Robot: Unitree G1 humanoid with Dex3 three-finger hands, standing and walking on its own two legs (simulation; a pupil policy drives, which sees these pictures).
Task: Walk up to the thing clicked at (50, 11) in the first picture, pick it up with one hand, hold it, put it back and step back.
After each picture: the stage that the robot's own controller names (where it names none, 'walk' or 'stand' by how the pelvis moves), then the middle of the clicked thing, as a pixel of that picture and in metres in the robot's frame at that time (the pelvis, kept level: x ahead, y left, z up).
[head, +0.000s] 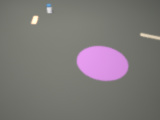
stand; (49, 8) +2.16 +0.47 -0.72
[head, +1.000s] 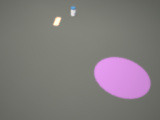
walk; (73, 11) +2.06 +0.22 -0.71
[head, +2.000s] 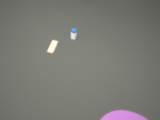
walk; (73, 33) +1.45 +0.11 -0.69
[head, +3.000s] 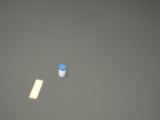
walk; (62, 70) +0.95 +0.13 -0.71
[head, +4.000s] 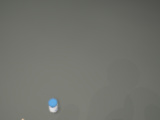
walk; (53, 105) +0.56 +0.17 -0.71
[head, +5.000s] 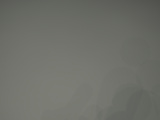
stand; out of the picture +0.38 +0.15 -0.70
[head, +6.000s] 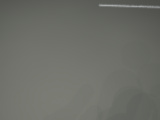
stand; out of the picture +0.34 +0.14 -0.72
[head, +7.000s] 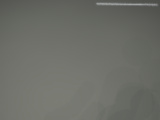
stand; out of the picture +0.33 +0.16 -0.73
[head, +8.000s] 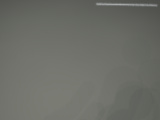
stand; out of the picture +0.32 +0.16 -0.73
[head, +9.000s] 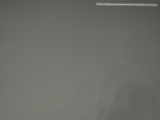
stand; out of the picture +0.32 +0.16 -0.73
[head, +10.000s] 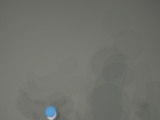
go down; (51, 113) +0.35 +0.15 -0.63
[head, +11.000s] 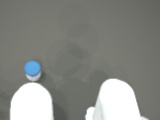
go down; (33, 71) +0.42 +0.17 -0.30
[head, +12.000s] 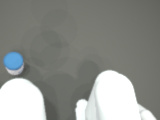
close in; (14, 64) +0.41 +0.19 -0.26
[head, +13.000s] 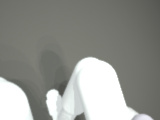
close; out of the picture +0.41 +0.21 -0.23
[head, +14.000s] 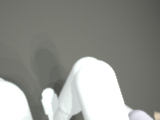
close; out of the picture +0.41 +0.22 -0.23
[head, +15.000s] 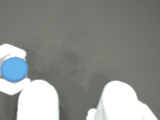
lift; (15, 73) +0.33 +0.23 -0.07
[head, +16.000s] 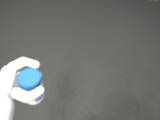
hold; (31, 87) +0.32 +0.16 +0.06
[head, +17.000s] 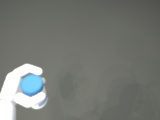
hold; (35, 92) +0.32 +0.16 +0.01
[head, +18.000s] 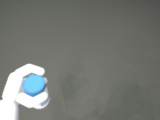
hold; (37, 92) +0.32 +0.16 +0.01
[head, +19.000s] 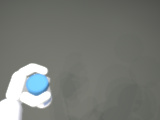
hold; (40, 91) +0.32 +0.15 +0.01
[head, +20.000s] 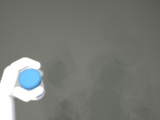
crouch; (33, 85) +0.35 +0.16 -0.04
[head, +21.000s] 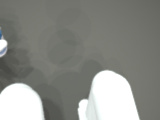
lower; out of the picture +0.47 +0.22 -0.11
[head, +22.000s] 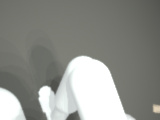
lower; out of the picture +0.43 +0.25 -0.23
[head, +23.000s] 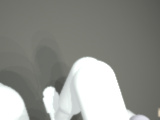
lower; out of the picture +0.42 +0.24 -0.23
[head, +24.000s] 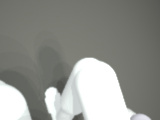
lower; out of the picture +0.42 +0.24 -0.23
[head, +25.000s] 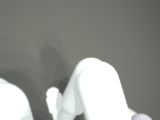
lower; out of the picture +0.41 +0.24 -0.22
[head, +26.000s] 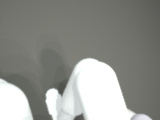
open; out of the picture +0.41 +0.23 -0.23
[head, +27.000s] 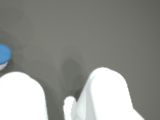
stand; out of the picture +0.41 +0.20 -0.25
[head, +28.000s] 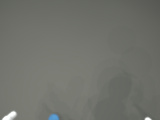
stand; out of the picture +0.36 +0.15 -0.61
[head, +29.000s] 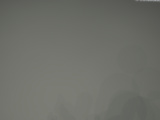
stand; out of the picture +0.36 +0.14 -0.67
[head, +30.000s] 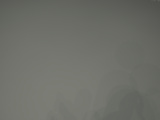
stand; out of the picture +0.34 +0.14 -0.67
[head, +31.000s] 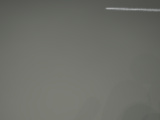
stand; out of the picture +0.39 +0.13 -0.72
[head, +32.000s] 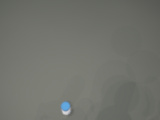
walk; (66, 108) +0.45 +0.12 -0.70
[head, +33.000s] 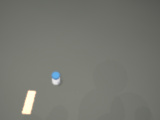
walk; (55, 78) +0.71 +0.14 -0.70
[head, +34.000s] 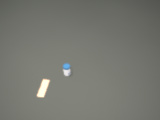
stand; (66, 69) +0.97 +0.18 -0.70
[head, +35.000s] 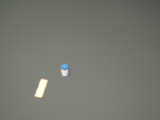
stand; (64, 69) +0.98 +0.16 -0.72
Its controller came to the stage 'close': yes
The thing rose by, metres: 0.73
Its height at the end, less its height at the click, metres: +0.00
